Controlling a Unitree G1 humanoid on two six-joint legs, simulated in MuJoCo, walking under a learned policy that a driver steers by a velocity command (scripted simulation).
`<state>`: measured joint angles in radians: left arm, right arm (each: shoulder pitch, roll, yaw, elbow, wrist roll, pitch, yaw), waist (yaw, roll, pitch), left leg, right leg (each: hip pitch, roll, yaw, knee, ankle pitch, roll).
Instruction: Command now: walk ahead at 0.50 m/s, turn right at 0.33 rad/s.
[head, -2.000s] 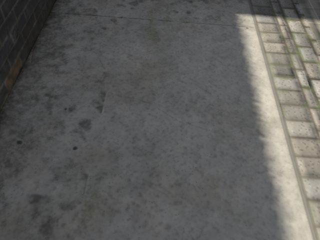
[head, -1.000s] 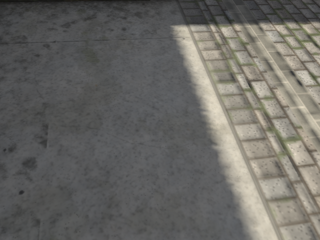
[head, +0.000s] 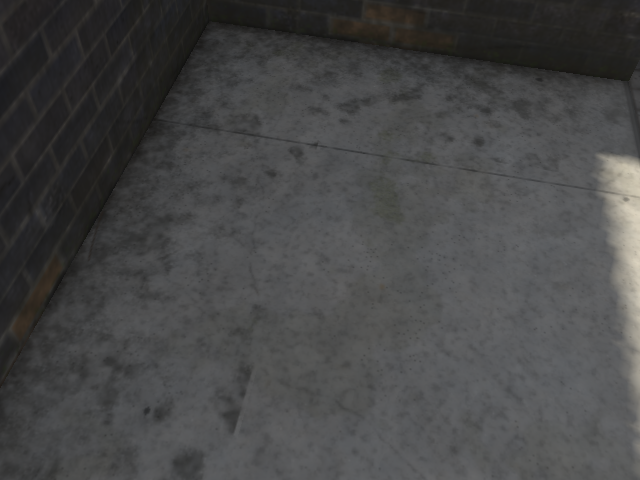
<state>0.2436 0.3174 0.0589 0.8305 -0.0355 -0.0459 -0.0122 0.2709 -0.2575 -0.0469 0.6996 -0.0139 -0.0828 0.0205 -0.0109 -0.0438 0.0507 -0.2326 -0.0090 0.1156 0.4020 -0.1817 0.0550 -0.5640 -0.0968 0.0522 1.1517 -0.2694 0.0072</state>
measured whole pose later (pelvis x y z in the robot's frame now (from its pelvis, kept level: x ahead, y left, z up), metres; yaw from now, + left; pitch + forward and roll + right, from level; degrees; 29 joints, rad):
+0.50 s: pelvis +0.28 -0.07 -0.01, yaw -17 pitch +1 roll +0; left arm 0.25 0.30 0.07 0.72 -0.02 -0.05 -0.03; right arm 0.19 -0.30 -0.05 0.72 0.00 -0.11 -0.01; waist 0.02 0.02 0.06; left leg -0.46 0.07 -0.06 1.18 -0.36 -0.01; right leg -0.32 0.10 0.01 0.47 -0.17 -0.11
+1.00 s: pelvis +0.57 -0.11 +0.00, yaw -35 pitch +1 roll +1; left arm 0.28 0.32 0.07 0.69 -0.03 -0.01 0.00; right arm 0.24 -0.26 -0.05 0.73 -0.01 -0.10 0.01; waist -0.02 -0.05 0.02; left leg -0.25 -0.02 0.07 0.42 -0.19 0.03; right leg -0.52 -0.03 0.07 1.19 -0.33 -0.01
